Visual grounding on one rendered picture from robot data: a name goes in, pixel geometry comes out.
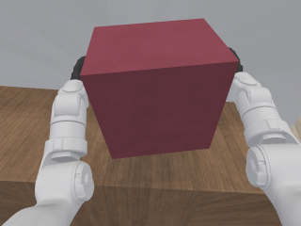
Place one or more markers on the robot right forearm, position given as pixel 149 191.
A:
pixel 258 113

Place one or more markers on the carton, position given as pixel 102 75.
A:
pixel 157 87

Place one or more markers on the left robot hand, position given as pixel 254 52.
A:
pixel 75 75

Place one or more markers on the robot left upper arm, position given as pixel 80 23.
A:
pixel 61 189

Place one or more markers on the robot left forearm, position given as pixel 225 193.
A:
pixel 67 139

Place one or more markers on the robot right upper arm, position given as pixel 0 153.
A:
pixel 276 169

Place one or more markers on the right robot hand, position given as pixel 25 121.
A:
pixel 239 67

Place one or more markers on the pedestal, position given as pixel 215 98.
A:
pixel 206 187

